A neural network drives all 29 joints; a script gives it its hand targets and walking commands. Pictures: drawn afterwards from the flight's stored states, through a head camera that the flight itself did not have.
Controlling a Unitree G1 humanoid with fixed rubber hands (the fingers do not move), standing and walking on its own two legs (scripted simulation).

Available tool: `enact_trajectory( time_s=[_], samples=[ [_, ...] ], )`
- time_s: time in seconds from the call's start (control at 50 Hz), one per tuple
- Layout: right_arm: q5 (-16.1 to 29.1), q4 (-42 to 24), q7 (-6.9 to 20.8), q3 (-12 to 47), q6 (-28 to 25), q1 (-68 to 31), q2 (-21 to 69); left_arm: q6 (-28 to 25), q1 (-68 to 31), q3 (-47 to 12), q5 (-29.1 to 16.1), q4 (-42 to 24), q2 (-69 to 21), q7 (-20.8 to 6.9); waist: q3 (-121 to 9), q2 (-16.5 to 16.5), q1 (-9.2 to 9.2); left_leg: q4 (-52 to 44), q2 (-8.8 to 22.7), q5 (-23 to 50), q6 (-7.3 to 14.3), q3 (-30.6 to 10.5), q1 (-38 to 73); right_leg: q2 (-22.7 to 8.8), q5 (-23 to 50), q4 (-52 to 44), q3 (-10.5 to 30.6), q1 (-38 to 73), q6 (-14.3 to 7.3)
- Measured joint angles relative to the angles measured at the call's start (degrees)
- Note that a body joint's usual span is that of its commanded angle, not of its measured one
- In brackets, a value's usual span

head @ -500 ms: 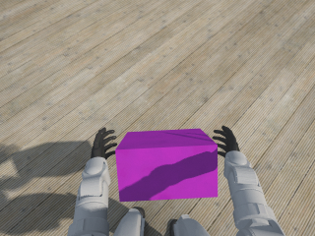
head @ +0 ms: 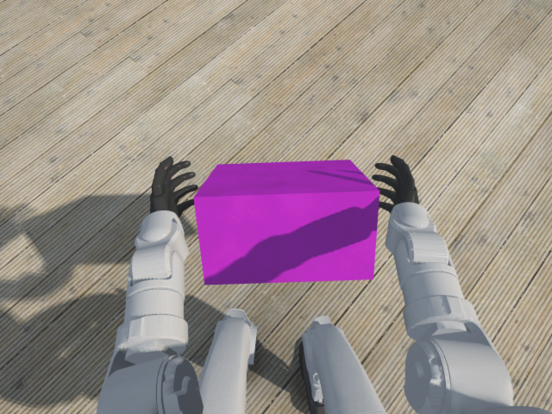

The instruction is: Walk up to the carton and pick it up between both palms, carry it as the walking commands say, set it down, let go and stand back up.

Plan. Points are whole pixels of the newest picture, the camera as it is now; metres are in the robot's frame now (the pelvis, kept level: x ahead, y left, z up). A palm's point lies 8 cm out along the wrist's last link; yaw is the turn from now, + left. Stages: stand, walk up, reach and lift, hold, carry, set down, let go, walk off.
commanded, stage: set down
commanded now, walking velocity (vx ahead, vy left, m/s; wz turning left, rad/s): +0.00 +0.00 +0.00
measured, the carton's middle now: (285, 214) +0.43 -0.01 -0.18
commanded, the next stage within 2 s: none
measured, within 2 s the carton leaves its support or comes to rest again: neither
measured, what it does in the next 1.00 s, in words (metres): lowers itself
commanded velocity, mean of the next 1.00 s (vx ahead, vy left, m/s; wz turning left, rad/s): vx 0.00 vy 0.00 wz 0.00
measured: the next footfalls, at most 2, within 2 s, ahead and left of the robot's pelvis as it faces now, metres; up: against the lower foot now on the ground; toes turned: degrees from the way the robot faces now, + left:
none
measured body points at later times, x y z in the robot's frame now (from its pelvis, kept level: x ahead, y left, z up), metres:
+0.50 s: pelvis +0.01 +0.00 -0.07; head +0.22 +0.01 +0.33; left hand +0.41 +0.18 -0.15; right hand +0.43 -0.18 -0.16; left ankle +0.11 +0.12 -0.61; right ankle +0.05 -0.10 -0.61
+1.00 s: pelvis -0.03 -0.01 -0.15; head +0.23 -0.02 +0.21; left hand +0.43 +0.17 -0.24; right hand +0.45 -0.19 -0.25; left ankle +0.11 +0.12 -0.61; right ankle +0.05 -0.10 -0.61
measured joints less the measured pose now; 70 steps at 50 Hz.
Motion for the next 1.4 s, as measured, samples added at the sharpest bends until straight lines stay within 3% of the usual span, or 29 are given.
enact_trajectory(
  time_s=[0.14, 0.22, 0.36, 0.58, 0.82, 0.96, 1.08, 1.24, 1.4],
  samples=[
    [-1.75, 2.05, 1.0, -1.64, 1.65, -3.39, -0.78, 2.84, -3.28, 1.24, 1.94, 0.31, -0.28, 0.34, -1.42, 0.12, 0.33, 5.32, -0.51, -1.68, 0.36, 0.95, -6.48, 0.06, -1.92, 5.46, 0.75, -6.4, 1.03],
    [-0.78, 0.7, 1.31, 0.82, 2.62, -3.27, -2.42, 2.98, -1.46, -0.59, -0.61, -1.91, -0.8, 2.25, -2.81, 0.88, 0.62, 7.71, -0.82, -2.51, 0.47, 0.67, -10.25, 0.06, -2.82, 7.43, 0.38, -9.82, 1.23],
    [-0.15, 4.4, 1.8, 2.53, 0.78, -3.78, -3.77, 1.25, 1.12, -1.03, -1.61, -1.52, -1.71, 3.76, -6.02, 0.7, 0.69, 11.81, -0.92, -4.66, 0.28, 0.51, -15.18, 0.43, -4.87, 11.21, 0.02, -14.52, 1.08],
    [5.46, 6.75, -1.47, 5.72, -3.12, -4.2, -4.78, -0.92, -1.2, -2.75, -4.12, 1.51, 1.07, 4.21, -6.21, 0.67, 1.86, 17.99, -1.24, -5.9, -0.85, -0.42, -22.78, 1.01, -6.25, 17.48, -1.21, -22.07, 0.5],
    [6.12, 8.88, -1.84, 6.18, -3.28, -12.0, -7.05, -1.07, -8.18, -1.78, -5.99, 2.73, 2.85, 5.2, -1.65, 1.03, 1.44, 25.76, -1.89, -5.77, -2.05, -0.38, -30.36, 1.54, -6.68, 26.29, -1.69, -30.08, 0.45],
    [5.6, 11.37, -1.67, 5.85, -2.65, -17.88, -8.36, 0.08, -13.36, 0.69, -4.68, 3.4, 3.4, 4.96, 1.23, -0.09, 0.93, 29.38, -1.42, -5.52, -2.71, 0.5, -34.56, 2.55, -6.15, 30.72, -1.07, -35.13, 0.54],
    [7.53, 10.05, -3.62, 7.99, -2.17, -18.66, -8.56, -1.15, -14.83, 1.89, -4.21, 4.82, 4.37, 3.61, 2.96, 0.16, 1.15, 32.27, -1.54, -5.39, -3.09, 0.24, -38.25, 2.86, -5.93, 33.66, -1.59, -38.96, 0.55],
    [8.05, 12.32, -3.59, 9.56, -2.71, -23.9, -10.67, -0.62, -19.01, 1.0, -7.33, 5.17, 6.16, 5.26, 8.66, 0.59, 2.4, 36.66, -1.94, -4.82, -3.42, 0.66, -41.8, 3.04, -5.63, 38.47, -1.66, -42.67, 0.99],
    [9.44, 6.78, -3.19, 9.1, -2.65, -34.72, -14.98, -1.89, -29.11, 0.08, -10.58, -0.16, 8.72, 7.2, 32.43, 1.53, 1.38, 41.04, -2.44, -3.98, -3.54, 0.95, -36.0, 3.0, -5.19, 43.0, -1.95, -36.73, 1.73]
  ],
)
